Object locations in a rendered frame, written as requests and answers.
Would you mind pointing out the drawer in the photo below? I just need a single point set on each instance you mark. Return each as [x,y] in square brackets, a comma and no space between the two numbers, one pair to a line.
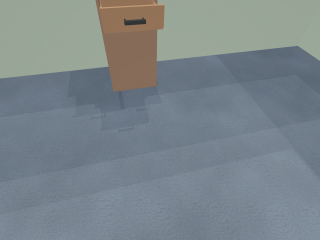
[113,13]

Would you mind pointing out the cabinet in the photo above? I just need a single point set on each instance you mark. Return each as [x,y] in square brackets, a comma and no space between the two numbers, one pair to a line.
[131,57]

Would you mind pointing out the handle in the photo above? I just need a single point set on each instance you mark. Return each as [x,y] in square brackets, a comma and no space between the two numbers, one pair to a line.
[135,21]

